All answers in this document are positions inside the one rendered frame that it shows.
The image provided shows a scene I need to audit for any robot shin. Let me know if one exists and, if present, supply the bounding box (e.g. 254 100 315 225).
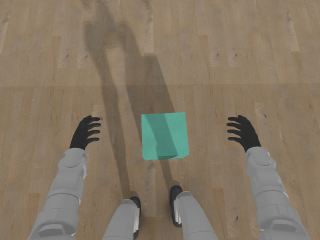
121 199 137 233
175 191 192 200

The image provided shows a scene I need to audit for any right robot hand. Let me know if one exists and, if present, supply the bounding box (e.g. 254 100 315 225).
226 115 261 153

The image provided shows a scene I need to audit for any left robot hand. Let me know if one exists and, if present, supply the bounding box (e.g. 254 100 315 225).
69 115 101 150

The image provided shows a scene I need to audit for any robot left shin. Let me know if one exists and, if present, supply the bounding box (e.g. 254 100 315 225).
121 199 137 233

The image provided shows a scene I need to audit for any robot right upper arm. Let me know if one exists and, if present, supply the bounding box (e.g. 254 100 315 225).
258 229 310 240

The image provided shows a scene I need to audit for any robot right shin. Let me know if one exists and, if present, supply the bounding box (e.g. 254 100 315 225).
175 191 192 200

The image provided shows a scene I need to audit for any robot right forearm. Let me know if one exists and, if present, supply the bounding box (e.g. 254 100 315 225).
245 146 312 240

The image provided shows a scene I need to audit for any carton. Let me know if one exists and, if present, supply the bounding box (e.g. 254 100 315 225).
141 112 189 161

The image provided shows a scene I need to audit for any robot left forearm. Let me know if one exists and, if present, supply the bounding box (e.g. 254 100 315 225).
27 148 87 240

